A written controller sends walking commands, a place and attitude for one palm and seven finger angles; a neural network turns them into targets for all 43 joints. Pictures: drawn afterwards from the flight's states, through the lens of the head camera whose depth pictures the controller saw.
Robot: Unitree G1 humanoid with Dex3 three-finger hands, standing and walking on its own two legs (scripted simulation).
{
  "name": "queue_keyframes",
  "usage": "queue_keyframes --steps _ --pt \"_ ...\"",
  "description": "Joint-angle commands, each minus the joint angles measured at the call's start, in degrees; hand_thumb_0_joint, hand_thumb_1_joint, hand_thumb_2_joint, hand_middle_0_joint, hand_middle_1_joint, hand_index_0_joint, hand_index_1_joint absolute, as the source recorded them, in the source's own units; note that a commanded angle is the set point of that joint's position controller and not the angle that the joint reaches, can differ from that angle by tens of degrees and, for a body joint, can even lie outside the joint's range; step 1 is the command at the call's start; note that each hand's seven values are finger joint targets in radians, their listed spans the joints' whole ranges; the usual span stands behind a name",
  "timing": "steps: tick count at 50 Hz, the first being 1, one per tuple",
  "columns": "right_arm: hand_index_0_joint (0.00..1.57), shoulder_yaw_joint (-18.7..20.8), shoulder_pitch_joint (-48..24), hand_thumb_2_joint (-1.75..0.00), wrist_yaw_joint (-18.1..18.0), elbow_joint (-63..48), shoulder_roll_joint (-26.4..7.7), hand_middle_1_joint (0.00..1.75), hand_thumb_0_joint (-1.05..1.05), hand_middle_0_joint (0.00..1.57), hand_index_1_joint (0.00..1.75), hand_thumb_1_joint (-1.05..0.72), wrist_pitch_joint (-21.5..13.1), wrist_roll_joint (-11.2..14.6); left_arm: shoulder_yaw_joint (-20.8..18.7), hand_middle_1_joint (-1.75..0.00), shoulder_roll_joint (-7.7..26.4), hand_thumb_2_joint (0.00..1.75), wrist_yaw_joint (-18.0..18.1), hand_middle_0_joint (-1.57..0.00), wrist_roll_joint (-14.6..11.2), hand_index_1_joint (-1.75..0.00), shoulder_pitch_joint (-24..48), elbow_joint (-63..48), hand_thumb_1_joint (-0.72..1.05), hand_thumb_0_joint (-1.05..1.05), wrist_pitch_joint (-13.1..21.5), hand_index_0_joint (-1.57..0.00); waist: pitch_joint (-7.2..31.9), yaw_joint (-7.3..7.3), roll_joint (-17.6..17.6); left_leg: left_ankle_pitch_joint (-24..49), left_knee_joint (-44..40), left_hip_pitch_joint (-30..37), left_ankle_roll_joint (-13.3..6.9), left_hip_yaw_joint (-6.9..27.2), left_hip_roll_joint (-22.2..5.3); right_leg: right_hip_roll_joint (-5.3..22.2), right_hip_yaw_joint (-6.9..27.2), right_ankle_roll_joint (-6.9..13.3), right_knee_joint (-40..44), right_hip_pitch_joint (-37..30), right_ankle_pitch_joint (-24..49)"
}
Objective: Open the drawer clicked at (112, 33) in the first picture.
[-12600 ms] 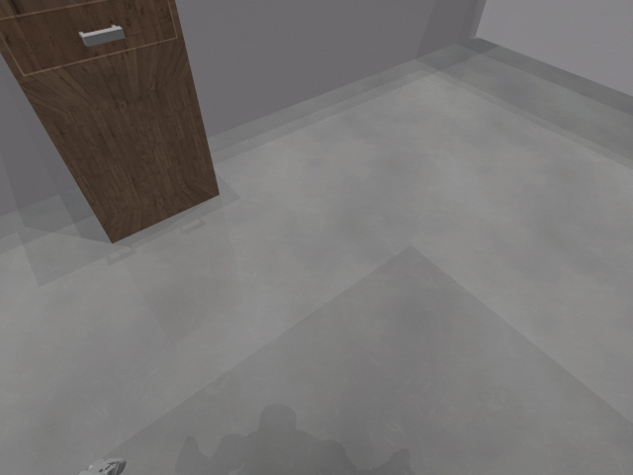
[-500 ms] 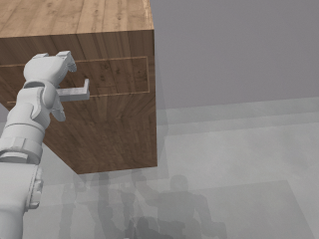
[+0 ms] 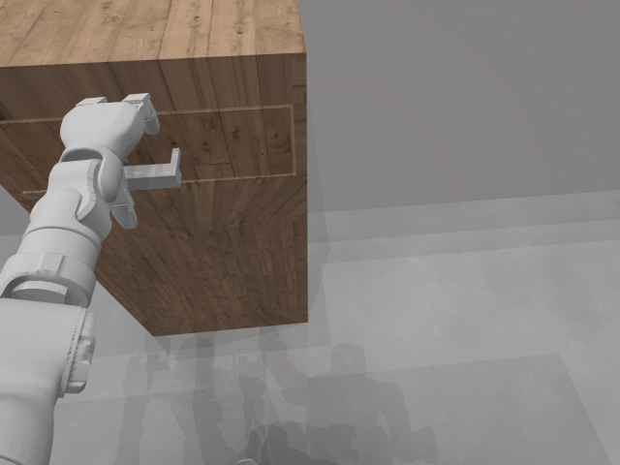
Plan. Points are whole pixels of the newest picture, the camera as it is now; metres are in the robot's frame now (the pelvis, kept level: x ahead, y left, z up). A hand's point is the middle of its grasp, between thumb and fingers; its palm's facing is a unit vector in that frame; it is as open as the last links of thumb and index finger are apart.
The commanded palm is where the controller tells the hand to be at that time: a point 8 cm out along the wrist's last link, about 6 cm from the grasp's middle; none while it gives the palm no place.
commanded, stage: move the hooked fingers above the handle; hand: left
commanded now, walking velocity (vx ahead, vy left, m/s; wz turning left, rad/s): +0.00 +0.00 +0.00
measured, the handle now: (143, 166) +0.54 +0.24 +0.05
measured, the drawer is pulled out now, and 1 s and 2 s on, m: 0.00 0.00 0.00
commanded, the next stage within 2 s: lower the fingers behind the handle in 0.04 s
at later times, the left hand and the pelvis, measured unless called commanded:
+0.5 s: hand (123, 179) +0.49 +0.24 +0.08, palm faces -0.08 -0.03 -1.00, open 13.8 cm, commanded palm +0.48 +0.24 +0.14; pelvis +0.00 +0.00 +0.00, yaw +0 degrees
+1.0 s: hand (136, 189) +0.49 +0.24 +0.05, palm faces -0.05 -0.03 -1.00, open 13.8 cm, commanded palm +0.48 +0.23 +0.10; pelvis +0.00 +0.00 -0.01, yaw -1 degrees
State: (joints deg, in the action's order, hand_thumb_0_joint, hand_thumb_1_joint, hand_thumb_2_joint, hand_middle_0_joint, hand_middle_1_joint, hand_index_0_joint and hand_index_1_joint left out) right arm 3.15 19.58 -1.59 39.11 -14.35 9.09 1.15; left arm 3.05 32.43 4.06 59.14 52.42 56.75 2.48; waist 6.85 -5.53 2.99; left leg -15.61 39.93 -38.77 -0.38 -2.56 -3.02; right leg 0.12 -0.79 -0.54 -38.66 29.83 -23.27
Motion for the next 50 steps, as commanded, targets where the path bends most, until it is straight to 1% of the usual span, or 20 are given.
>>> queue_keyframes --steps 1,5,7,11,15,17,18,21,23,25,27,28,35,38,40,44,46,47,49,50 --pt "0.20 3.3 6.2 -0.90 -1.2 -3.2 -9.5 0.30 0.00 0.20 0.30 -0.90 -1.2 -0.2 -3.7 -1.20 13.9 0.30 2.5 -0.30 0.0 -1.20 28.8 -11.6 -0.50 0.00 1.0 -0.30 20.4 -1.65 0.7 17.5 -1.0 24.0 -2.5 0.8 2.9 -3.9 -1.1 1.8 5.0 2.7 18.5" --pt "0.20 3.2 6.7 -0.90 -1.3 -3.0 -9.9 0.30 0.00 0.20 0.30 -0.90 -1.4 -0.5 -8.6 -1.20 19.5 0.30 3.7 -0.30 0.2 -1.20 27.7 -11.8 -0.50 0.00 1.2 -0.30 23.5 -0.28 0.0 19.7 -0.4 22.9 -2.6 0.4 3.1 -3.7 -0.8 1.8 4.3 -0.8 21.6" --pt "0.20 3.3 6.3 -0.90 -1.1 -3.0 -9.6 0.30 0.00 0.20 0.30 -0.90 -1.3 -0.4 -7.3 -1.20 18.2 0.30 4.0 -0.30 0.8 -1.20 26.9 -10.9 -0.50 0.00 0.5 -0.30 22.1 -0.45 1.6 19.4 -0.4 22.3 -2.4 0.2 3.0 -3.8 -1.0 1.8 4.1 0.4 21.5" --pt "0.20 3.4 6.8 -0.90 -1.0 -3.4 -9.9 0.30 0.00 0.20 0.30 -0.90 -1.2 -0.3 -7.7 -1.20 18.1 0.30 3.3 -0.30 0.5 -1.20 22.7 -10.3 -0.50 0.00 0.3 -0.30 23.3 0.22 -0.4 21.1 -0.2 21.7 -2.7 -0.3 3.2 -3.8 -0.6 1.6 4.1 -2.2 24.7" --pt "0.20 3.7 6.7 -0.90 -1.4 -3.1 -10.0 0.30 0.00 0.20 0.30 -0.90 -1.2 -0.3 -5.9 -1.20 16.1 0.30 2.4 -0.30 -0.1 -1.20 23.3 -12.3 -0.50 0.00 1.8 -0.30 20.7 -0.97 -2.0 19.5 -0.3 20.7 -2.9 -0.6 3.3 -3.6 -0.3 1.3 5.1 -1.9 24.8" --pt "0.20 3.6 6.8 -0.90 -1.7 -2.9 -10.1 0.30 0.00 0.20 0.30 -0.90 -1.1 -0.1 -6.6 -1.20 17.7 0.30 2.6 -0.30 0.1 -1.20 23.3 -12.4 -0.50 0.00 2.7 -0.30 19.8 -1.27 -0.5 18.0 -0.2 20.4 -2.9 -0.3 3.4 -3.7 -0.1 1.4 5.0 -0.4 23.1" --pt "0.20 3.7 7.0 -0.90 -1.7 -2.7 -9.9 0.30 0.00 0.20 0.30 -0.90 -1.3 -0.3 -5.6 -1.20 16.3 0.30 2.8 -0.30 -0.1 -1.20 24.6 -13.3 -0.50 0.00 3.3 -0.30 20.3 -1.51 -0.1 17.8 -0.1 20.9 -2.9 -0.1 3.4 -3.7 -0.2 1.4 4.8 0.4 22.3" --pt "0.20 3.8 7.5 -0.90 -1.7 -2.2 -9.9 0.30 0.00 0.20 0.30 -0.90 -1.5 -0.4 -7.0 -1.20 17.7 0.30 3.8 -0.30 0.0 -1.20 24.2 -13.4 -0.50 0.00 4.6 -0.30 21.9 -1.41 1.2 19.3 0.7 21.4 -2.8 0.1 3.4 -3.7 -0.2 1.5 4.1 0.9 23.0" --pt "0.20 3.8 7.7 -0.90 -1.6 -1.9 -10.0 0.30 0.00 0.20 0.30 -0.90 -1.6 -0.4 -6.9 -1.20 17.4 0.30 4.8 -0.30 0.3 -1.20 24.1 -11.6 -0.50 0.00 4.2 -0.30 20.4 -1.87 0.7 18.2 1.1 20.6 -2.6 0.3 3.3 -3.8 -0.6 1.5 3.7 2.9 21.2" --pt "0.20 3.9 8.0 -0.90 -1.6 -1.6 -10.0 0.30 0.00 0.20 0.30 -0.90 -1.8 -0.8 -7.6 -1.20 18.2 0.30 5.7 -0.30 0.5 -1.20 25.6 -12.6 -0.50 0.00 4.4 -0.30 22.4 -1.80 1.8 19.4 1.7 21.1 -2.6 0.3 3.2 -3.9 -0.6 1.7 3.2 2.8 21.7" --pt "0.20 4.3 8.2 -0.90 -1.2 -1.6 -9.8 0.30 0.00 0.20 0.30 -0.90 -1.9 -0.9 -5.8 -1.20 15.6 0.30 6.3 -0.30 0.9 -1.20 26.0 -13.1 -0.50 0.00 4.0 -0.30 24.6 -2.05 4.1 21.7 2.7 23.4 -2.4 0.5 3.1 -4.1 -0.7 1.7 2.4 4.6 22.6" --pt "0.20 4.3 8.4 -0.90 -1.1 -1.4 -9.8 0.30 0.00 0.20 0.30 -0.90 -1.9 -1.0 -6.8 -1.20 16.3 0.30 6.6 -0.30 1.0 -1.20 25.3 -12.7 -0.50 0.00 3.7 -0.30 25.2 -1.74 4.5 22.9 3.0 24.1 -2.2 0.7 2.9 -4.2 -1.1 1.8 2.0 5.1 22.9" --pt "0.20 4.2 8.5 -0.90 -0.5 -1.8 -9.7 0.30 0.00 0.20 0.30 -0.90 -1.3 -1.4 -6.0 -1.20 14.0 0.30 7.1 -0.30 1.2 -1.20 23.8 -11.2 -0.50 0.00 1.6 -0.30 24.9 -1.70 2.3 24.5 3.6 22.8 -2.3 0.9 2.8 -4.6 -1.6 1.8 1.3 5.0 23.7" --pt "0.20 4.1 8.5 -0.90 -0.8 -1.9 -9.9 0.30 0.00 0.20 0.30 -0.90 -1.1 -1.4 -8.0 -1.20 16.7 0.30 7.6 -0.30 1.9 -1.20 23.1 -10.3 -0.50 0.00 1.3 -0.30 24.8 -1.47 1.6 22.9 3.8 21.2 -2.4 0.7 2.7 -4.5 -1.4 1.7 1.0 4.5 23.8" --pt "0.20 4.1 8.4 -0.90 -0.8 -2.3 -9.7 0.30 0.00 0.20 0.30 -0.90 -1.2 -1.6 -8.9 -1.20 17.0 0.30 7.8 -0.30 2.0 -1.20 22.1 -11.7 -0.50 0.00 1.9 -0.30 26.6 -0.75 1.8 25.2 4.1 21.8 -2.4 0.8 2.7 -4.5 -1.5 1.8 0.4 3.8 24.9" --pt "0.20 4.1 8.5 -0.90 -0.9 -2.2 -9.6 0.30 0.00 0.20 0.30 -0.90 -1.2 -1.4 -6.8 -1.20 14.7 0.30 8.5 -0.30 2.5 -1.20 21.8 -9.9 -0.50 0.00 1.5 -0.30 23.5 -1.58 2.3 22.0 3.9 20.5 -2.2 0.9 2.5 -4.7 -1.8 1.8 0.4 6.5 21.5" --pt "0.20 4.4 8.8 -0.90 -0.8 -2.1 -9.5 0.30 0.00 0.20 0.30 -0.90 -1.4 -1.7 -6.6 -1.20 14.0 0.30 8.7 -0.30 2.1 -1.20 22.8 -12.4 -0.50 0.00 2.3 -0.30 26.6 -1.38 4.5 24.1 4.4 23.2 -2.1 1.1 2.4 -4.8 -1.6 1.9 0.0 6.9 22.1" --pt "0.20 4.4 9.0 -0.90 -0.7 -2.0 -9.4 0.30 0.00 0.20 0.30 -0.90 -1.2 -1.7 -7.3 -1.20 14.3 0.30 8.9 -0.30 2.4 -1.20 20.9 -10.8 -0.50 0.00 2.0 -0.30 25.8 -1.21 3.9 24.1 4.6 23.0 -2.0 1.4 2.3 -4.9 -2.0 2.0 -0.1 7.7 21.4" --pt "0.20 4.4 9.0 -0.90 -0.6 -1.8 -9.3 0.30 0.00 0.20 0.30 -0.90 -1.2 -1.6 -5.1 -1.20 11.4 0.30 9.0 -0.30 2.0 -1.20 20.4 -8.7 -0.50 0.00 1.3 -0.30 22.9 -2.16 1.7 21.2 4.3 20.9 -2.2 1.1 2.3 -4.8 -2.0 1.8 0.5 8.3 19.9" --pt "0.20 4.2 9.2 -0.90 -0.9 -1.4 -9.6 0.30 0.00 0.20 0.30 -0.90 -1.2 -1.6 -6.6 -1.20 13.3 0.30 9.2 -0.30 1.9 -1.20 21.1 -7.5 -0.50 0.00 1.3 -0.30 21.7 -2.46 -0.2 20.3 4.0 19.4 -2.3 1.4 2.2 -4.7 -2.0 1.8 0.6 7.9 19.5"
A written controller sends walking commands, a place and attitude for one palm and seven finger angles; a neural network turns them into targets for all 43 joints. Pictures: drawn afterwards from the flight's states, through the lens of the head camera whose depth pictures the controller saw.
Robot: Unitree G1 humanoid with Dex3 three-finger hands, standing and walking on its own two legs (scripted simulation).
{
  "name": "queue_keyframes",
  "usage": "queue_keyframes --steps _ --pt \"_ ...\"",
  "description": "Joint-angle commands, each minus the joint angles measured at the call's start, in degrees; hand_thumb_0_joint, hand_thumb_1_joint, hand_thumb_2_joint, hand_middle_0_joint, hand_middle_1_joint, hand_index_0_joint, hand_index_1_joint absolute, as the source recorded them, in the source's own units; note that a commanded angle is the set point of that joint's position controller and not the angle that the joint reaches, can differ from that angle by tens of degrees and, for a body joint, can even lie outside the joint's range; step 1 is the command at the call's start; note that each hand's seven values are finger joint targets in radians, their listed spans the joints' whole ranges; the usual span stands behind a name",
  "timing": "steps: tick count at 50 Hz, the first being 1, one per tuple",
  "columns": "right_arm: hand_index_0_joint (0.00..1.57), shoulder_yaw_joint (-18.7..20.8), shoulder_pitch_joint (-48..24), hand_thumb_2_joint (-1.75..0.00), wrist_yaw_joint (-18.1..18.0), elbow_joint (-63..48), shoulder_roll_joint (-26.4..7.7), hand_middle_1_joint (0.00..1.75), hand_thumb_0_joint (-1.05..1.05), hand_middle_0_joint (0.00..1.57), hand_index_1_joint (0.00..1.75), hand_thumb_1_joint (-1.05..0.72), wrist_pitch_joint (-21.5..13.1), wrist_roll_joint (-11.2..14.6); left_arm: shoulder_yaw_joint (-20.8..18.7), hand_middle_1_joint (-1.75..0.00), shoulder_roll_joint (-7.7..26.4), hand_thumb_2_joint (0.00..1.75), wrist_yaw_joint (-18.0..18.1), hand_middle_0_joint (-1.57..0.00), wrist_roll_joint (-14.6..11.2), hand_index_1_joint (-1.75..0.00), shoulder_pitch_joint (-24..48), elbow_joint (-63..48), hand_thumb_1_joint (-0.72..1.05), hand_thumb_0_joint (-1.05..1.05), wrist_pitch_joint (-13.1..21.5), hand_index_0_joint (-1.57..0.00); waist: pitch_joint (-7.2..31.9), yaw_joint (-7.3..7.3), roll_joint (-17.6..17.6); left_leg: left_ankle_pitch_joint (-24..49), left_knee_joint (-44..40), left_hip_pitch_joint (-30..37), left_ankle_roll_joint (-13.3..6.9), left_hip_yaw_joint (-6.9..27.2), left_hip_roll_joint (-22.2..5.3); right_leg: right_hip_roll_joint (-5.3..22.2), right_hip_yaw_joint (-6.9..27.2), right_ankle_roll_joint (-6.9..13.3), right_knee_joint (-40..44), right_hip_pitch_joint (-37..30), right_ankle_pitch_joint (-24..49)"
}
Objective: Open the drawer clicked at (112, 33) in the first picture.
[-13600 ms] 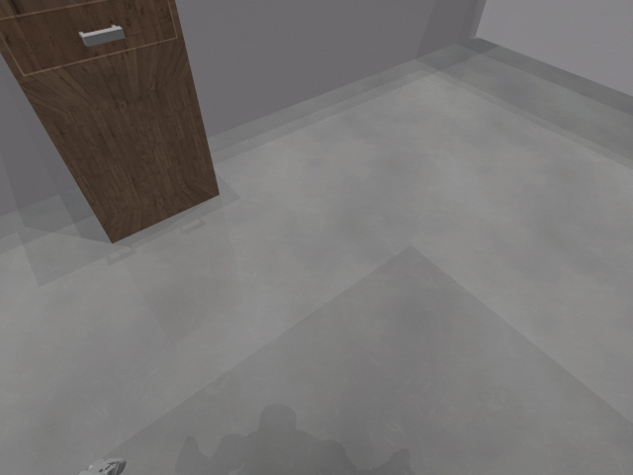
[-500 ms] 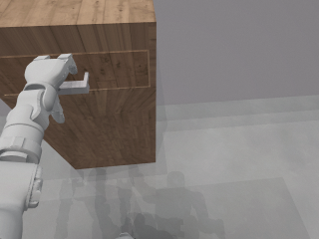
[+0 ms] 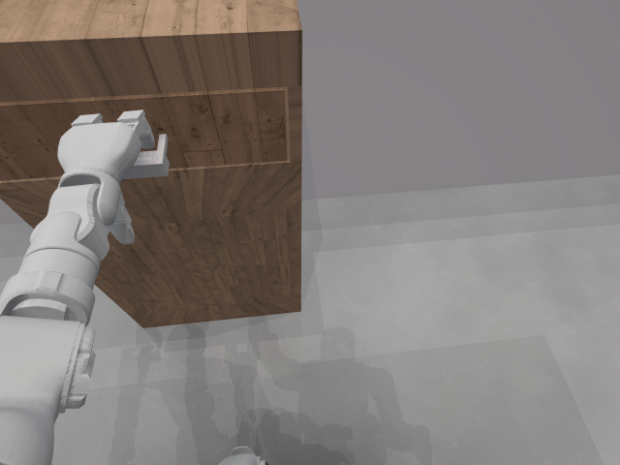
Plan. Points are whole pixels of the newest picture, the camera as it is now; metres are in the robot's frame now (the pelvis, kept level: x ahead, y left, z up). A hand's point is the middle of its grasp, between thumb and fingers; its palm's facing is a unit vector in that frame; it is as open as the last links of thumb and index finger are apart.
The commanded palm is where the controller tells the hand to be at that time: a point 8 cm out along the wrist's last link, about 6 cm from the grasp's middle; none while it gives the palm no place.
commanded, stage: lower the fingers behind the handle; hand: left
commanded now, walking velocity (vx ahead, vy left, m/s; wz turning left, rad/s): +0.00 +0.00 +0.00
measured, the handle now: (128, 154) +0.54 +0.24 +0.06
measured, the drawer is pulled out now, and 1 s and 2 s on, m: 0.00 0.00 0.02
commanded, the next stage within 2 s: close the thumb around the handle in 0.74 s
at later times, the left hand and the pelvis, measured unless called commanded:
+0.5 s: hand (128, 191) +0.49 +0.24 +0.04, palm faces -0.06 -0.02 -1.00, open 13.8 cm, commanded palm +0.48 +0.23 +0.09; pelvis -0.01 +0.00 -0.01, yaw +0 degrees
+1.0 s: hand (129, 188) +0.49 +0.24 +0.04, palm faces -0.06 -0.05 -1.00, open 13.2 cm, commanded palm +0.48 +0.24 +0.09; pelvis +0.00 +0.00 -0.01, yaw +0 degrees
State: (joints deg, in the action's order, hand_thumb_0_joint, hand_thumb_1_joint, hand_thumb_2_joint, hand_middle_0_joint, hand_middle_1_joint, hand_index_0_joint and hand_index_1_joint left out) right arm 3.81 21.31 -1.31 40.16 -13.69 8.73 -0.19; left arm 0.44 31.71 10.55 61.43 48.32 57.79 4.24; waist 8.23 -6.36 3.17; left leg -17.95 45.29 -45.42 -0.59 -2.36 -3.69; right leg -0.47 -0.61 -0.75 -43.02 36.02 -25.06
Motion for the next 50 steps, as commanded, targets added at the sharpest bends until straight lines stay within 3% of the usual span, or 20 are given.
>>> queue_keyframes --steps 1,4,6,9,11,15,18,24,26,27,30,35,37,39,41,42,45,47,49,50 --pt "0.20 3.5 7.4 -0.90 -1.2 -2.5 -10.4 0.30 0.00 0.20 0.30 -0.90 -0.8 -0.1 -2.6 -1.20 13.2 0.30 2.8 -0.30 0.0 -1.20 25.9 -8.2 -0.50 0.00 -0.7 -0.30 20.1 -1.88 0.6 21.0 -1.5 25.8 -2.1 1.0 3.0 -4.1 -2.0 1.9 5.0 2.7 20.2" --pt "0.20 3.7 7.6 -0.90 -1.4 -2.4 -10.2 0.30 0.00 0.20 0.30 -0.90 -1.3 -0.3 -3.4 -1.20 14.1 0.30 3.7 -0.30 0.5 -1.20 27.9 -10.3 -0.50 0.00 -0.1 -0.30 22.7 -1.64 2.9 21.1 -0.7 27.1 -2.0 1.3 3.0 -4.1 -1.9 2.2 4.4 3.5 19.5" --pt "0.20 3.6 7.8 -0.90 -1.5 -2.3 -10.3 0.30 0.00 0.20 0.30 -0.90 -1.5 -0.5 -4.5 -1.20 15.4 0.30 4.2 -0.30 0.7 -1.20 28.0 -10.3 -0.50 0.00 0.4 -0.30 24.0 -1.57 2.0 21.3 -0.3 26.4 -2.0 1.5 3.0 -4.1 -1.8 2.0 3.8 2.9 20.1" --pt "0.20 3.4 7.8 -0.90 -1.5 -1.9 -10.3 0.30 0.00 0.20 0.30 -0.90 -1.7 -0.4 -3.7 -1.20 14.7 0.30 5.1 -0.30 1.1 -1.20 27.7 -7.6 -0.50 0.00 -0.3 -0.30 21.6 -2.02 2.6 18.8 -0.1 24.4 -2.0 1.3 2.9 -4.1 -2.0 2.0 3.8 4.8 17.9" --pt "0.20 3.3 8.0 -0.90 -1.7 -2.0 -10.2 0.30 0.00 0.20 0.30 -0.90 -1.9 -0.3 -2.5 -1.20 13.8 0.30 5.3 -0.30 1.1 -1.20 28.6 -6.6 -0.50 0.00 -0.9 -0.30 21.8 -2.71 1.3 17.9 0.2 23.4 -2.2 1.2 3.0 -4.1 -1.7 1.9 3.8 4.8 17.9" --pt "0.20 3.4 8.5 -0.90 -1.7 -1.8 -10.3 0.30 0.00 0.20 0.30 -0.90 -2.3 -0.6 -3.6 -1.20 14.7 0.30 4.9 -0.30 0.7 -1.20 28.6 -7.5 -0.50 0.00 -0.7 -0.30 24.6 -2.24 2.1 19.9 1.1 23.8 -2.3 1.1 3.0 -4.1 -1.5 1.9 3.1 3.8 20.2" --pt "0.20 3.3 8.3 -0.90 -1.8 -2.1 -10.3 0.30 0.00 0.20 0.30 -0.90 -2.3 -0.5 -4.0 -1.20 15.4 0.30 4.9 -0.30 1.1 -1.20 27.2 -7.7 -0.50 0.00 -0.2 -0.30 24.2 -1.62 3.9 19.2 1.4 23.3 -2.1 1.1 3.1 -4.2 -1.5 2.0 2.7 4.7 19.3" --pt "0.20 3.0 8.7 -0.90 -2.1 -1.4 -10.5 0.30 0.00 0.20 0.30 -0.90 -2.5 -0.3 -3.8 -1.20 16.1 0.30 5.3 -0.30 0.9 -1.20 28.6 -6.0 -0.50 0.00 -1.2 -0.30 22.4 -2.67 2.4 17.1 1.2 21.7 -2.2 1.4 3.0 -4.2 -1.7 1.9 3.0 5.4 17.5" --pt "0.20 3.0 9.0 -0.90 -2.0 -1.3 -10.4 0.30 0.00 0.20 0.30 -0.90 -2.6 -0.3 -2.2 -1.20 14.3 0.30 5.1 -0.30 0.5 -1.20 30.1 -6.7 -0.50 0.00 -1.1 -0.30 23.9 -3.12 3.2 17.5 1.2 23.1 -2.2 1.5 3.0 -4.2 -1.7 1.8 3.2 5.8 17.5" --pt "0.20 3.1 9.1 -0.90 -2.1 -1.1 -10.5 0.30 0.00 0.20 0.30 -0.90 -2.6 -0.3 -4.1 -1.20 16.6 0.30 5.3 -0.30 0.7 -1.20 30.0 -6.6 -0.50 0.00 -1.1 -0.30 24.0 -2.80 3.9 17.9 1.4 23.3 -2.2 1.5 2.8 -4.1 -1.7 1.9 3.1 5.9 17.8" --pt "0.20 2.7 9.1 -0.90 -2.3 -1.1 -10.5 0.30 0.00 0.20 0.30 -0.90 -2.5 -0.3 -3.9 -1.20 16.7 0.30 4.9 -0.30 0.6 -1.20 29.9 -5.0 -0.50 0.00 -1.3 -0.30 23.0 -3.11 1.7 17.3 1.3 21.2 -2.4 1.3 3.0 -4.1 -1.5 1.8 3.3 4.5 18.3" --pt "0.20 3.0 9.5 -0.90 -2.2 -1.3 -10.5 0.30 0.00 0.20 0.30 -0.90 -2.4 -0.6 -5.1 -1.20 17.3 0.30 4.3 -0.30 0.6 -1.20 28.4 -7.5 -0.50 0.00 -0.3 -0.30 27.1 -1.97 3.9 22.8 2.1 24.4 -2.1 1.3 2.9 -4.2 -1.6 2.0 2.2 3.5 22.5" --pt "0.20 3.1 9.5 -0.90 -2.1 -1.3 -10.5 0.30 0.00 0.20 0.30 -0.90 -2.2 -0.6 -5.6 -1.20 17.5 0.30 4.4 -0.30 0.5 -1.20 26.6 -7.6 -0.50 0.00 0.0 -0.30 26.4 -1.69 3.6 23.1 2.0 24.2 -2.0 1.3 2.7 -4.3 -1.9 1.9 2.2 3.6 22.7" --pt "0.20 3.2 9.2 -0.90 -1.8 -1.5 -10.2 0.30 0.00 0.20 0.30 -0.90 -2.1 -0.5 -3.9 -1.20 14.7 0.30 4.5 -0.30 0.4 -1.20 25.3 -7.7 -0.50 0.00 -0.1 -0.30 24.7 -1.69 4.3 23.4 1.7 24.5 -1.9 1.3 2.8 -4.4 -2.2 2.0 2.5 4.3 22.2" --pt "0.20 3.2 9.2 -0.90 -1.8 -1.2 -10.5 0.30 0.00 0.20 0.30 -0.90 -1.9 -0.4 -5.1 -1.20 16.4 0.30 4.9 -0.30 0.4 -1.20 25.8 -7.5 -0.50 0.00 0.0 -0.30 24.0 -1.82 3.1 22.4 1.5 23.5 -2.0 1.3 2.8 -4.4 -2.0 1.9 2.7 4.0 21.9" --pt "0.20 3.3 9.1 -0.90 -1.7 -1.1 -10.5 0.30 0.00 0.20 0.30 -0.90 -1.9 -0.5 -4.2 -1.20 15.4 0.30 5.0 -0.30 0.3 -1.20 26.3 -7.5 -0.50 0.00 -0.2 -0.30 23.9 -2.23 3.3 21.9 1.4 24.0 -2.0 1.3 2.8 -4.3 -2.1 1.9 2.9 4.5 21.4" --pt "0.20 3.1 9.0 -0.90 -1.9 -1.1 -10.7 0.30 0.00 0.20 0.30 -0.90 -1.7 -0.5 -6.3 -1.22 18.0 0.37 5.2 -0.31 0.2 -1.22 25.8 -7.5 -0.33 0.00 -0.3 -0.31 24.9 -1.56 2.3 22.3 1.4 23.0 -2.1 1.1 2.9 -4.2 -1.8 1.9 2.8 2.3 22.9" --pt "0.20 3.1 8.9 -0.90 -1.7 -1.2 -10.5 0.30 0.00 0.20 0.30 -0.90 -1.5 -0.4 -5.0 -1.23 16.4 0.42 5.2 -0.32 0.4 -1.23 25.0 -7.0 -0.22 0.00 -0.6 -0.32 23.9 -1.59 3.1 22.3 1.2 23.4 -2.0 1.1 3.0 -4.3 -2.1 2.0 2.8 3.2 22.3" --pt "0.20 3.2 8.7 -0.90 -1.7 -1.3 -10.6 0.30 0.00 0.20 0.30 -0.90 -1.4 -0.5 -6.2 -1.24 17.9 0.47 5.5 -0.33 0.6 -1.24 24.9 -8.0 -0.11 0.00 -0.6 -0.33 24.9 -1.04 4.2 23.0 1.3 24.1 -1.8 1.1 2.9 -4.3 -2.0 2.1 2.6 3.1 22.4" --pt "0.20 3.2 8.6 -0.90 -1.6 -1.3 -10.4 0.30 0.00 0.20 0.30 -0.90 -1.4 -0.6 -5.3 -1.25 16.4 0.49 5.4 -0.33 0.4 -1.25 24.8 -7.7 -0.05 0.00 -0.7 -0.33 24.9 -1.44 3.6 23.7 1.4 24.4 -1.9 1.1 2.9 -4.3 -2.1 2.1 2.7 3.0 23.2"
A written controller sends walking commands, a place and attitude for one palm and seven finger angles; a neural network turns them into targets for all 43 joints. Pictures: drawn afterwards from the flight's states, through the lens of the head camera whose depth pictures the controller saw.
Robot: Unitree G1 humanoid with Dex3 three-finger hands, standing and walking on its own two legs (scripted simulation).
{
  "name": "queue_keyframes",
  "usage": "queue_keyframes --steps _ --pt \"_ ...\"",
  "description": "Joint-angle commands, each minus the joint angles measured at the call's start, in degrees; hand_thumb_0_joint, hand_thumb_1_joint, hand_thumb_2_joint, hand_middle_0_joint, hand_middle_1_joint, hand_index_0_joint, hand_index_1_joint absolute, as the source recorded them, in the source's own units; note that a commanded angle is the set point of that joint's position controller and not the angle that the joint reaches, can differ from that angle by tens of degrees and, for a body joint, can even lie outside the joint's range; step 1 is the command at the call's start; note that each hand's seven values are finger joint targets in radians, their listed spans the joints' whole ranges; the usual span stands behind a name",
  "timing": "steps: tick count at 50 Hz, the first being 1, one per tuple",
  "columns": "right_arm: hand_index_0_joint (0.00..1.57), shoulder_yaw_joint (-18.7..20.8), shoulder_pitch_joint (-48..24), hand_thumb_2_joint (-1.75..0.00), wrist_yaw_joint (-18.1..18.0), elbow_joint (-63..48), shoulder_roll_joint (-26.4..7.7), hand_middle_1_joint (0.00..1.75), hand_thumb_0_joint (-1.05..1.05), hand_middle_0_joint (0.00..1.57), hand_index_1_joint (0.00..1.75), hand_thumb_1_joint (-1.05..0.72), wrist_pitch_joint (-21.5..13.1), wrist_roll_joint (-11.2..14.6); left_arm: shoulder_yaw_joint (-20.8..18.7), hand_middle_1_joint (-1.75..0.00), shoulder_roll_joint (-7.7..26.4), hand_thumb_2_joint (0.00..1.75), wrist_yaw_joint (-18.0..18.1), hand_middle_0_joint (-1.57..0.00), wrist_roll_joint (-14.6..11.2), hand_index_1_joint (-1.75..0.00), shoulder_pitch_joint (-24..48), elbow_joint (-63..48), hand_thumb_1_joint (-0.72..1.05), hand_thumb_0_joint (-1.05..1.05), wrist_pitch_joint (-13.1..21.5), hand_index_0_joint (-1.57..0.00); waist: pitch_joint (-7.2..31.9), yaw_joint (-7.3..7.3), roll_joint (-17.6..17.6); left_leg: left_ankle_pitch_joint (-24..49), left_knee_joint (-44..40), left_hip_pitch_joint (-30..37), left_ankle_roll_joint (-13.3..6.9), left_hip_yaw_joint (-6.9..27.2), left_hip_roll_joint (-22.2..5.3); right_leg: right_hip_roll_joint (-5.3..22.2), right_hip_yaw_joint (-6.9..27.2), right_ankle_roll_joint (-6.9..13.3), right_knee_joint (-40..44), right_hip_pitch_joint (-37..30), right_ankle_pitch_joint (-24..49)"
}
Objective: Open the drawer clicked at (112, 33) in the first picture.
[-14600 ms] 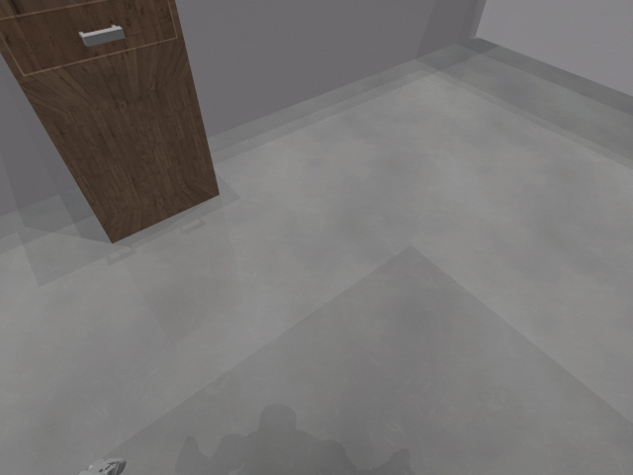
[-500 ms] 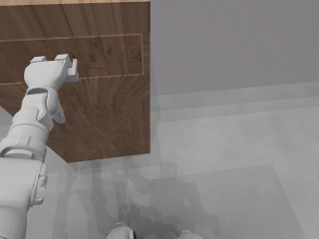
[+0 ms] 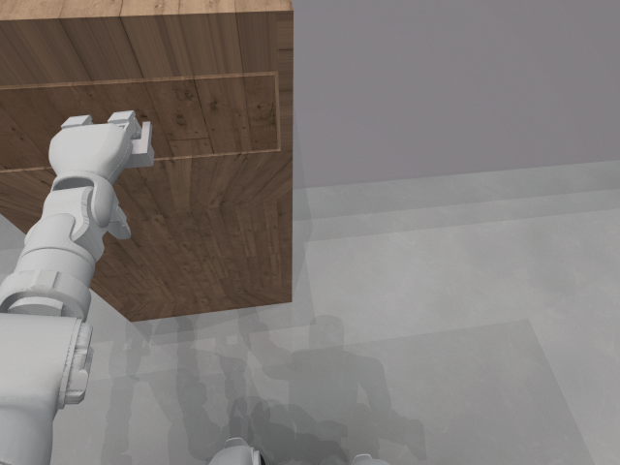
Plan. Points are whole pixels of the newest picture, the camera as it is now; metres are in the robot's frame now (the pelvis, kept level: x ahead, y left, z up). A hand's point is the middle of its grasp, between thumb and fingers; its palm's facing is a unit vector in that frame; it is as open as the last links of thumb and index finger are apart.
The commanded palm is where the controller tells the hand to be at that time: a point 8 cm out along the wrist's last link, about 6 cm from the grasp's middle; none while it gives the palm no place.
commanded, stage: close the thumb around the handle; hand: left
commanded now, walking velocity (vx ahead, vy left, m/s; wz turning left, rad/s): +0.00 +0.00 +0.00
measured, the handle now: (110, 143) +0.54 +0.24 +0.07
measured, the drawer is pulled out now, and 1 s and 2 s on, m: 0.00 0.02 0.14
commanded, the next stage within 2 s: pull the drawer open in 0.54 s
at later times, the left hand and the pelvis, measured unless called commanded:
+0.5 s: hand (111, 181) +0.49 +0.24 +0.05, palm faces -0.06 -0.03 -1.00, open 5.9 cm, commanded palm +0.47 +0.24 +0.10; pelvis +0.00 +0.00 +0.00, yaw +0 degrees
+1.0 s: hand (110, 195) +0.47 +0.24 +0.04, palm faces -0.04 -0.05 -1.00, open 5.9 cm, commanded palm +0.43 +0.24 +0.10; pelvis +0.01 +0.00 +0.01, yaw -1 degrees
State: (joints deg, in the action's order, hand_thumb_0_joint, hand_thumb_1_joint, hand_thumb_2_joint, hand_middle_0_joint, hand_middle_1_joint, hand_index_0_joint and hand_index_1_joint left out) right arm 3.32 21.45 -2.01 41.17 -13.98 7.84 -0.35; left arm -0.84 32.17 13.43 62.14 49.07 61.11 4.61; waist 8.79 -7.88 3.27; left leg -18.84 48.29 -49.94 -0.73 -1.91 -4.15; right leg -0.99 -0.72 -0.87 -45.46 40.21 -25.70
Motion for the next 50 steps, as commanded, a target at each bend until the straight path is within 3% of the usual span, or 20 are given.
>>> queue_keyframes --steps 1,3,5,6,10,13,15,17,20,23,25,27,31,34,36,37,42,45,47,50 --pt "0.20 3.7 8.7 -0.90 -0.9 -2.4 -10.2 0.30 0.00 0.20 0.30 -0.90 -0.4 -0.3 -4.5 -1.25 16.6 0.52 2.6 -0.34 -0.3 -1.25 23.8 -11.0 0.00 0.00 -1.0 -0.34 24.3 0.16 2.9 24.6 -1.7 28.8 -1.8 0.7 3.2 -3.8 -2.1 2.1 5.0 -1.2 23.7" --pt "0.20 3.7 8.3 -0.90 -0.8 -2.6 -10.2 0.30 0.00 0.20 0.30 -0.90 -0.4 -0.2 -2.6 -1.27 14.3 0.56 2.5 -0.34 -0.2 -1.27 24.3 -10.5 0.12 0.00 -1.4 -0.34 22.4 -0.33 3.5 23.3 -2.0 28.8 -1.7 0.8 3.3 -3.8 -2.2 2.2 5.4 0.2 21.9" --pt "0.20 3.7 8.4 -0.90 -1.0 -2.5 -10.3 0.30 0.00 0.20 0.30 -0.90 -0.4 -0.3 -4.0 -1.28 15.9 0.61 2.6 -0.35 -0.4 -1.28 24.6 -9.9 0.23 0.00 -1.4 -0.35 23.0 -0.34 1.8 23.4 -1.9 28.6 -1.9 0.8 3.1 -3.8 -2.1 2.1 5.4 -0.8 22.4" --pt "0.20 3.6 8.5 -0.90 -1.0 -2.6 -10.5 0.30 0.00 0.20 0.30 -0.90 -0.3 -0.2 -4.6 -1.28 17.3 0.64 2.6 -0.36 -0.2 -1.28 25.0 -10.4 0.28 0.00 -1.4 -0.36 24.3 -0.01 2.9 23.2 -2.1 28.7 -1.8 0.8 3.2 -3.6 -1.9 2.0 5.2 -1.1 22.5" --pt "0.20 3.9 8.2 -0.90 -0.9 -2.8 -10.2 0.30 0.00 0.20 0.30 -0.90 -0.2 -0.4 -4.8 -1.31 16.4 0.73 2.3 -0.37 -0.4 -1.31 23.4 -12.1 0.51 0.00 -1.0 -0.37 25.7 0.60 3.7 26.4 -1.5 30.3 -1.7 0.7 3.2 -3.8 -1.9 2.2 5.0 -2.0 25.0" --pt "0.20 3.7 8.0 -0.90 -0.9 -2.9 -10.2 0.30 0.00 0.20 0.30 -0.90 -0.1 -0.2 -3.9 -1.33 15.4 0.80 2.3 -0.38 -0.5 -1.33 22.2 -11.1 0.68 0.00 -1.2 -0.38 23.2 0.35 2.2 23.9 -2.1 28.3 -1.8 0.4 3.3 -3.7 -2.0 2.0 5.4 -2.1 24.0" --pt "0.20 3.6 7.9 -0.90 -1.1 -2.8 -10.3 0.30 0.00 0.20 0.30 -0.90 -0.1 -0.2 -4.7 -1.34 16.9 0.85 2.3 -0.39 -0.5 -1.34 23.4 -10.7 0.79 0.00 -1.1 -0.39 22.6 0.13 1.5 23.1 -2.1 27.4 -2.0 0.3 3.4 -3.6 -1.6 2.0 5.6 -2.6 24.0" --pt "0.20 3.8 7.8 -0.90 -1.1 -2.9 -10.2 0.30 0.00 0.20 0.30 -0.90 -0.1 -0.2 -4.4 -1.35 16.4 0.90 2.4 -0.40 -0.3 -1.35 22.5 -11.2 0.90 0.00 -1.0 -0.40 23.6 0.56 3.6 24.1 -2.1 28.6 -1.8 0.3 3.4 -3.6 -1.8 2.1 5.3 -2.1 24.2" --pt "0.20 3.8 7.9 -0.90 -1.1 -2.9 -10.2 0.30 0.00 0.20 0.30 -0.90 -0.1 -0.2 -4.4 -1.35 16.1 0.90 2.4 -0.40 -0.6 -1.35 23.2 -11.5 0.90 0.00 -0.8 -0.40 23.4 0.16 1.9 24.0 -2.1 28.7 -1.9 0.4 3.2 -3.6 -1.8 2.0 5.5 -2.2 23.8" --pt "0.20 3.8 7.7 -0.90 -1.0 -3.1 -10.2 0.30 0.00 0.20 0.30 -0.90 -0.2 -0.2 -4.3 -1.35 16.4 0.90 2.7 -0.40 -0.3 -1.35 23.6 -12.6 0.90 0.00 -0.5 -0.40 24.1 0.56 3.8 23.5 -2.1 29.0 -1.8 0.3 3.4 -3.7 -1.7 2.1 5.2 -1.8 23.4" --pt "0.20 3.8 7.8 -0.90 -1.0 -3.0 -10.3 0.30 0.00 0.20 0.30 -0.90 -0.3 -0.2 -5.8 -1.35 17.6 0.90 2.8 -0.40 -0.9 -1.35 22.3 -11.9 0.90 0.00 -0.7 -0.40 24.2 0.88 2.2 23.9 -2.1 28.5 -1.9 0.3 3.3 -3.7 -1.6 2.1 5.4 -3.2 24.1" --pt "0.20 3.7 7.7 -0.90 -1.1 -3.0 -10.2 0.30 0.00 0.20 0.30 -0.90 -0.3 0.0 -3.9 -1.35 15.9 0.90 2.7 -0.40 -0.9 -1.35 22.6 -11.2 0.90 0.00 -1.0 -0.40 23.4 0.40 2.9 22.5 -2.4 27.9 -1.9 0.2 3.5 -3.6 -1.6 2.0 5.6 -2.6 23.4" --pt "0.20 3.8 8.0 -0.90 -1.2 -2.8 -10.3 0.30 0.00 0.20 0.30 -0.90 -0.4 -0.1 -3.9 -1.35 16.3 0.90 2.8 -0.40 -0.6 -1.35 24.9 -12.1 0.90 0.00 -0.9 -0.40 23.9 -0.04 3.4 23.0 -2.3 28.9 -1.8 0.5 3.4 -3.7 -1.7 2.0 5.4 -1.6 23.0" --pt "0.20 4.3 7.9 -0.90 -0.8 -3.0 -10.1 0.30 0.00 0.20 0.30 -0.90 -0.4 -0.4 -4.9 -1.35 15.4 0.90 2.8 -0.40 -0.8 -1.35 20.7 -13.3 0.90 0.00 -0.6 -0.40 26.5 1.52 3.7 26.0 -2.0 31.3 -1.6 0.6 3.2 -3.9 -1.9 2.2 4.9 -2.4 24.4" --pt "0.20 4.2 7.4 -0.90 -0.5 -3.2 -9.8 0.30 0.00 0.20 0.30 -0.90 -0.3 -0.4 -4.0 -1.35 13.2 0.90 2.5 -0.40 -1.6 -1.35 17.6 -14.1 0.90 0.00 -0.3 -0.40 26.1 2.00 3.8 27.6 -2.1 31.5 -1.7 0.2 3.2 -3.9 -1.9 2.2 5.2 -3.7 26.5" --pt "0.20 4.2 7.1 -0.90 -0.5 -3.4 -9.8 0.30 0.00 0.20 0.30 -0.90 -0.2 -0.2 -5.0 -1.35 14.0 0.90 2.4 -0.40 -1.8 -1.35 15.8 -14.1 0.90 0.00 -0.3 -0.40 25.3 2.41 3.0 27.3 -2.2 30.8 -1.7 0.2 3.3 -3.9 -2.0 2.2 5.1 -4.2 26.7" --pt "0.20 4.3 5.5 -0.90 -0.3 -4.0 -9.8 0.30 0.00 0.20 0.30 -0.90 0.2 0.0 -3.8 -1.35 12.3 0.90 2.4 -0.40 -2.0 -1.35 12.8 -17.1 0.90 0.00 -0.4 -0.40 23.8 2.75 2.1 26.4 -3.3 30.7 -1.8 -0.3 3.4 -3.8 -1.9 2.2 5.7 -5.6 27.0" --pt "0.20 4.5 4.6 -0.90 -0.2 -4.5 -9.6 0.30 0.00 0.20 0.30 -0.90 0.3 0.0 -5.5 -1.35 13.0 0.90 2.6 -0.40 -2.4 -1.35 8.8 -19.2 0.90 0.00 -0.4 -0.40 24.2 3.93 1.4 27.7 -3.7 31.1 -1.9 -0.5 3.4 -3.7 -1.9 2.3 6.0 -7.8 28.4" --pt "0.20 4.4 3.9 -0.90 -0.1 -4.8 -9.5 0.30 0.00 0.20 0.30 -0.90 0.5 0.2 -3.3 -1.35 10.4 0.90 2.7 -0.40 -2.5 -1.35 7.9 -20.0 0.90 0.00 -0.7 -0.40 22.0 3.55 1.1 27.4 -4.1 30.8 -2.0 -0.6 3.6 -3.7 -2.0 2.2 6.1 -7.3 28.6" --pt "0.20 4.5 2.8 -0.90 0.0 -5.4 -9.6 0.30 0.00 0.20 0.30 -0.90 0.8 0.2 -4.8 -1.35 11.3 0.90 3.0 -0.40 -2.8 -1.35 4.9 -22.9 0.90 0.00 -1.0 -0.40 23.4 4.43 0.6 29.1 -4.3 32.2 -2.0 -0.6 3.7 -3.6 -1.8 2.3 6.3 -9.3 29.8"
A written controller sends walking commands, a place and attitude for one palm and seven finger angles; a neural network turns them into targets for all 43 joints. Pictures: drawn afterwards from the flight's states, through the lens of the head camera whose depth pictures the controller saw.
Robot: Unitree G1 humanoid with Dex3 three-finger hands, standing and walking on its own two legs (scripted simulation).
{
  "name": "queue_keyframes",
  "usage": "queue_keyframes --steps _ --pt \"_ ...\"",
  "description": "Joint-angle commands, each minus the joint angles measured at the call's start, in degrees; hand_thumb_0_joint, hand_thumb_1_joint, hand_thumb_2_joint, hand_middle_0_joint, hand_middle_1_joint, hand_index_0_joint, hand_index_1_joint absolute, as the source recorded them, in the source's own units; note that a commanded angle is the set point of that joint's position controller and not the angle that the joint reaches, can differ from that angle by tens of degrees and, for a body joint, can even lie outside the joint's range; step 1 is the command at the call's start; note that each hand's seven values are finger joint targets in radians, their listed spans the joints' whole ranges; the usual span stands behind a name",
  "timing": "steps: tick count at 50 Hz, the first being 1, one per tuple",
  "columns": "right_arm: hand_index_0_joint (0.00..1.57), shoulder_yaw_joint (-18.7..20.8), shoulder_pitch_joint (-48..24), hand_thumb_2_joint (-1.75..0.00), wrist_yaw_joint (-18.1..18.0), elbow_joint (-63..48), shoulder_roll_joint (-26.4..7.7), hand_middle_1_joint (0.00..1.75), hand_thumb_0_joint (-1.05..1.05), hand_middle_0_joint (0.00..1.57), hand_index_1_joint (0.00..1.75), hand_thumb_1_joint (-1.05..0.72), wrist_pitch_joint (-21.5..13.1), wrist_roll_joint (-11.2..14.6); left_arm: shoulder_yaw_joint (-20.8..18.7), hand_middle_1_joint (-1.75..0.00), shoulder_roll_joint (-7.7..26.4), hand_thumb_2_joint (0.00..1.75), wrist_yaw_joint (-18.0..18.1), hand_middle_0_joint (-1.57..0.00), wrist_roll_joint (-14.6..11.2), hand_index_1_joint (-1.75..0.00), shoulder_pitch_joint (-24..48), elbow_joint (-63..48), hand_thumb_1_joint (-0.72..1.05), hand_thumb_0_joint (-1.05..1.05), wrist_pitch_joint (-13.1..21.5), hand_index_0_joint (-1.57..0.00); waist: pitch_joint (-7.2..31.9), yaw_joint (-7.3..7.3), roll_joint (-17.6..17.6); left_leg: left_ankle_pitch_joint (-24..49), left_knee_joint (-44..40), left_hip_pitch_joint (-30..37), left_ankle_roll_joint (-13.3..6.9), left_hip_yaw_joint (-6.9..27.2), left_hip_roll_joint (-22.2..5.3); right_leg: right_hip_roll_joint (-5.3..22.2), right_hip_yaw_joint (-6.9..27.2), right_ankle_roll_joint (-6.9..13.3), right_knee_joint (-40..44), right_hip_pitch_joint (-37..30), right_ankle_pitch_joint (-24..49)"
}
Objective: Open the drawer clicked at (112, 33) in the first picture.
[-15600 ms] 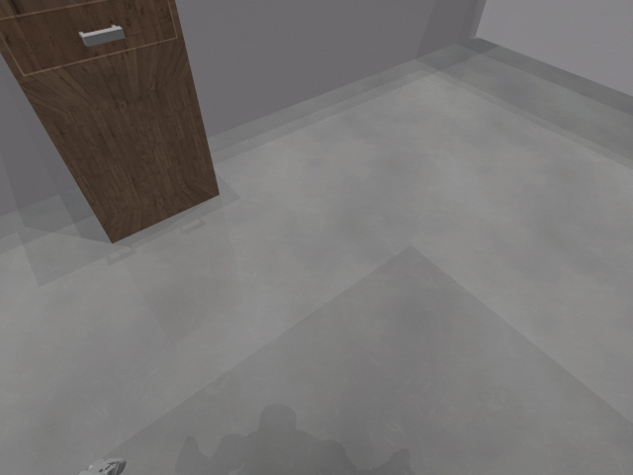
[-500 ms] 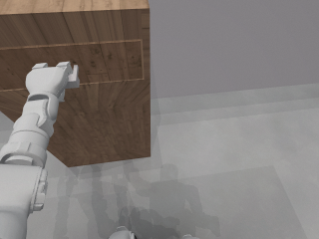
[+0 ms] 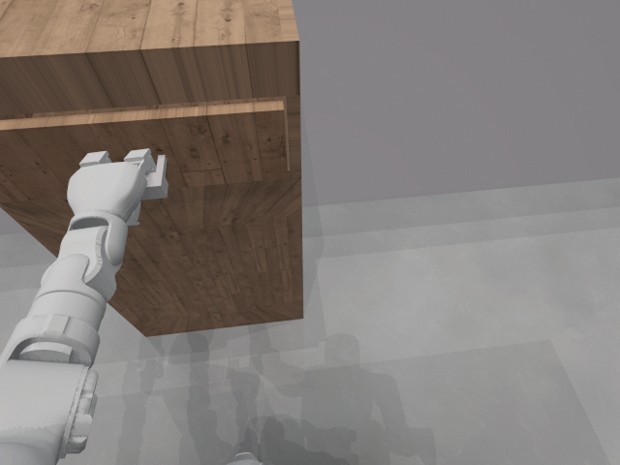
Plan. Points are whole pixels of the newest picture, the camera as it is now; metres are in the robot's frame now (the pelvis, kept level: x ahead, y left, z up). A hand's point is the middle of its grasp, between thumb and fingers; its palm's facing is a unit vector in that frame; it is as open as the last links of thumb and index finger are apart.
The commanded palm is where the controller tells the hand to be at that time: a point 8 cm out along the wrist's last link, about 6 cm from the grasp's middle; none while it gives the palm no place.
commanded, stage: pull the drawer open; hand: left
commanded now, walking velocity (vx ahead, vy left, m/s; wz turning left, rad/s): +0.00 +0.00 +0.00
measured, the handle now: (126, 176) +0.50 +0.25 +0.06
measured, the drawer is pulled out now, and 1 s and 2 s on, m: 0.02 0.14 0.28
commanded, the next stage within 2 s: none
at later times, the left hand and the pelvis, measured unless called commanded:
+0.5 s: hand (121, 251) +0.39 +0.24 +0.04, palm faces -0.03 -0.05 -1.00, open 5.9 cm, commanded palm +0.36 +0.24 +0.09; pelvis +0.00 -0.01 +0.01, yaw +1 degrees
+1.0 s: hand (115, 291) +0.34 +0.23 +0.04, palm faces -0.02 -0.07 -1.00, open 5.8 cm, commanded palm +0.30 +0.24 +0.09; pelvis +0.00 -0.01 +0.01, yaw +1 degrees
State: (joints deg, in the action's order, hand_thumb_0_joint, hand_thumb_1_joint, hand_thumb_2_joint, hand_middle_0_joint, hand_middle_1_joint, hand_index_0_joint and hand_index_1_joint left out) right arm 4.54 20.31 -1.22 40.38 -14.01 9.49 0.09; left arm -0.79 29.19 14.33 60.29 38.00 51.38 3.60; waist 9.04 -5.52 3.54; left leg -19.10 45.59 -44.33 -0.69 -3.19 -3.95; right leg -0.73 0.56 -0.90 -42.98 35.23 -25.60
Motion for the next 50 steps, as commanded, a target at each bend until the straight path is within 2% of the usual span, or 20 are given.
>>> queue_keyframes --steps 1,8,12,16,19,20,22,25,26,29,30,32,33,36,38,40,41,45,47,50 --pt "0.20 3.2 3.6 -0.90 -0.8 -4.8 -9.3 0.30 0.00 0.20 0.30 -0.90 -0.8 0.0 -4.3 -1.35 13.6 0.90 2.2 -0.40 -0.7 -1.35 15.1 -12.2 0.90 0.00 -0.2 -0.40 21.4 1.98 0.6 28.1 -2.0 25.9 -2.0 0.7 3.6 -3.9 -3.3 2.3 3.9 -3.7 28.7" --pt "0.20 3.2 0.8 -0.90 -0.9 -6.2 -9.0 0.30 0.00 0.20 0.30 -0.90 -0.8 0.2 -4.1 -1.35 12.3 0.90 2.4 -0.40 -1.1 -1.35 11.1 -17.3 0.90 0.00 -0.9 -0.40 20.9 2.93 0.0 28.6 -2.4 27.2 -2.1 0.3 3.9 -3.6 -3.0 2.3 4.2 -5.3 30.1" --pt "0.20 2.9 -0.7 -0.90 -1.0 -6.8 -8.8 0.30 0.00 0.20 0.30 -0.90 -0.8 0.4 -3.6 -1.35 11.2 0.90 2.2 -0.40 -1.5 -1.35 8.2 -18.3 0.90 0.00 -1.5 -0.40 18.1 2.97 -1.2 27.4 -3.0 26.3 -2.1 0.3 4.1 -3.5 -3.1 2.3 4.6 -6.0 30.1" --pt "0.20 2.9 -2.1 -0.90 -1.1 -7.6 -8.7 0.30 0.00 0.20 0.30 -0.90 -1.0 0.4 -3.8 -1.35 11.4 0.90 2.3 -0.40 -1.6 -1.35 6.6 -22.2 0.90 0.00 -1.6 -0.40 19.8 3.56 0.3 27.6 -3.2 27.9 -2.1 0.3 4.2 -3.3 -2.8 2.3 4.7 -6.7 30.0" --pt "0.20 2.7 -3.2 -0.90 -1.1 -8.1 -8.5 0.30 0.00 0.20 0.30 -0.90 -1.2 0.5 -2.3 -1.35 8.9 0.90 2.2 -0.40 -2.2 -1.35 3.7 -23.4 0.90 0.00 -2.2 -0.40 17.9 3.52 -1.0 26.6 -3.5 27.3 -2.1 0.3 4.4 -3.2 -3.1 2.4 4.9 -7.0 29.8" --pt "0.20 2.8 -3.4 -0.90 -1.2 -8.1 -8.6 0.30 0.00 0.20 0.30 -0.90 -1.2 0.4 -3.7 -1.35 10.1 0.90 2.1 -0.40 -2.5 -1.35 2.6 -23.8 0.90 0.00 -2.2 -0.40 18.3 3.71 -2.8 26.8 -3.5 27.0 -2.2 0.2 4.3 -3.1 -2.8 2.3 5.2 -8.4 30.5" --pt "0.20 2.6 -4.2 -0.90 -1.3 -8.4 -8.5 0.30 0.00 0.20 0.30 -0.90 -1.5 0.5 -3.4 -1.35 10.1 0.90 2.0 -0.40 -2.6 -1.35 1.4 -25.4 0.90 0.00 -2.3 -0.40 17.7 4.12 -1.5 26.2 -3.8 27.0 -2.2 0.0 4.6 -2.9 -2.8 2.2 5.2 -8.9 31.4" --pt "0.20 2.4 -5.0 -0.90 -1.7 -8.3 -8.5 0.30 0.00 0.20 0.30 -0.90 -1.6 0.5 -4.4 -1.35 10.8 0.90 1.7 -0.40 -3.0 -1.35 -1.2 -25.9 0.90 0.00 -2.6 -0.40 16.8 4.14 -2.7 25.3 -4.0 26.1 -2.1 -0.1 4.6 -2.7 -2.6 2.2 5.7 -10.0 31.8" --pt "0.20 2.2 -5.4 -0.90 -1.7 -8.6 -8.4 0.30 0.00 0.20 0.30 -0.90 -1.5 0.6 -5.2 -1.35 11.7 0.90 1.7 -0.40 -2.7 -1.35 -1.6 -27.1 0.90 0.00 -2.3 -0.40 17.2 4.85 -2.5 25.5 -4.2 26.1 -2.1 -0.2 4.8 -2.8 -2.4 2.0 5.4 -10.3 32.3" --pt "0.20 2.3 -6.4 -0.90 -1.7 -9.1 -8.1 0.30 0.00 0.20 0.30 -0.90 -1.9 0.6 -3.8 -1.35 9.3 0.90 1.6 -0.40 -3.3 -1.35 -4.9 -29.2 0.90 0.00 -2.7 -0.40 15.8 4.88 -1.8 24.9 -4.5 26.7 -2.0 -0.2 4.8 -2.8 -2.8 2.1 5.7 -9.8 31.1" --pt "0.20 2.2 -6.6 -0.90 -1.8 -9.1 -8.3 0.30 0.00 0.20 0.30 -0.90 -1.9 0.6 -5.2 -1.35 10.9 0.90 1.5 -0.40 -3.5 -1.35 -6.0 -29.7 0.90 0.00 -2.7 -0.40 16.3 5.17 -2.6 25.0 -4.6 26.5 -2.0 0.0 4.7 -2.7 -2.6 2.2 5.9 -10.9 31.1" --pt "0.20 2.1 -7.2 -0.90 -1.9 -9.3 -8.1 0.30 0.00 0.20 0.30 -0.90 -2.0 0.7 -4.3 -1.35 9.9 0.90 1.5 -0.40 -3.4 -1.35 -6.9 -30.2 0.90 0.00 -2.8 -0.40 14.5 5.19 -1.7 23.6 -5.0 26.2 -1.9 -0.1 4.8 -2.7 -2.8 2.2 5.8 -10.0 29.9" --pt "0.20 2.0 -7.6 -0.90 -1.9 -9.4 -8.0 0.30 0.00 0.20 0.30 -0.90 -2.1 0.7 -3.4 -1.35 9.1 0.90 1.5 -0.40 -3.3 -1.35 -5.6 -31.9 0.90 0.00 -2.6 -0.40 15.4 4.99 -1.5 23.4 -5.1 26.8 -1.9 -0.1 4.9 -2.7 -2.7 2.1 5.9 -9.5 29.3" --pt "0.20 1.8 -8.3 -0.90 -1.9 -9.6 -7.8 0.30 0.00 0.20 0.30 -0.90 -2.3 0.7 -5.2 -1.35 10.4 0.90 1.6 -0.40 -3.5 -1.35 -9.9 -33.1 0.90 0.00 -2.8 -0.40 15.8 5.98 -1.7 24.0 -5.2 26.8 -1.9 -0.2 4.9 -2.6 -2.6 2.1 5.9 -11.1 30.7" --pt "0.20 1.8 -8.8 -0.90 -1.9 -9.8 -7.8 0.30 0.00 0.20 0.30 -0.90 -2.6 0.7 -4.0 -1.35 8.8 0.90 1.6 -0.40 -3.8 -1.35 -10.6 -34.6 0.90 0.00 -3.0 -0.40 15.1 5.73 -2.3 23.5 -5.3 26.6 -1.8 -0.1 4.9 -2.6 -2.8 2.0 5.9 -10.6 30.3" --pt "0.20 1.9 -8.8 -0.90 -2.0 -9.6 -8.0 0.30 0.00 0.20 0.30 -0.90 -2.8 0.6 -4.9 -1.35 9.3 0.90 1.4 -0.40 -4.4 -1.35 -12.9 -34.2 0.90 0.00 -3.3 -0.40 14.5 5.75 -3.8 23.4 -5.3 26.1 -1.9 -0.2 4.9 -2.4 -2.6 2.1 6.2 -11.9 31.0" --pt "0.20 1.7 -9.4 -0.90 -2.1 -9.8 -7.8 0.30 0.00 0.20 0.30 -0.90 -2.9 0.7 -5.6 -1.35 10.4 0.90 1.5 -0.40 -4.0 -1.35 -12.7 -35.6 0.90 0.00 -3.1 -0.40 15.1 6.24 -3.1 22.9 -5.5 26.3 -1.9 -0.2 5.0 -2.4 -2.4 1.9 6.1 -11.8 30.8" --pt "0.20 1.8 -10.5 -0.90 -1.8 -10.7 -7.5 0.30 0.00 0.20 0.30 -0.90 -3.4 0.5 -4.8 -1.35 8.2 0.90 1.7 -0.40 -4.6 -1.35 -18.2 -39.9 0.90 0.00 -3.2 -0.40 15.3 6.80 -1.0 24.6 -5.7 27.6 -1.7 0.2 4.9 -2.6 -2.9 2.3 5.9 -12.1 30.0" --pt "0.20 1.7 -11.1 -0.90 -1.7 -10.7 -7.4 0.30 0.00 0.20 0.30 -0.90 -3.8 0.5 -4.3 -1.35 7.5 0.90 2.0 -0.40 -4.8 -1.35 -19.1 -40.8 0.90 0.00 -3.4 -0.40 13.1 6.47 -1.9 23.1 -5.7 27.3 -1.8 0.1 4.8 -2.5 -2.9 2.1 6.1 -11.0 29.7" --pt "0.20 1.6 -11.7 -0.90 -1.7 -11.0 -7.4 0.30 0.00 0.20 0.30 -0.90 -4.1 0.3 -5.7 -1.35 8.5 0.90 2.3 -0.40 -4.9 -1.35 -22.5 -43.3 0.90 0.00 -3.7 -0.40 14.5 6.95 -2.7 24.1 -5.6 27.6 -1.7 0.2 4.8 -2.4 -2.9 2.1 6.0 -12.6 30.7"
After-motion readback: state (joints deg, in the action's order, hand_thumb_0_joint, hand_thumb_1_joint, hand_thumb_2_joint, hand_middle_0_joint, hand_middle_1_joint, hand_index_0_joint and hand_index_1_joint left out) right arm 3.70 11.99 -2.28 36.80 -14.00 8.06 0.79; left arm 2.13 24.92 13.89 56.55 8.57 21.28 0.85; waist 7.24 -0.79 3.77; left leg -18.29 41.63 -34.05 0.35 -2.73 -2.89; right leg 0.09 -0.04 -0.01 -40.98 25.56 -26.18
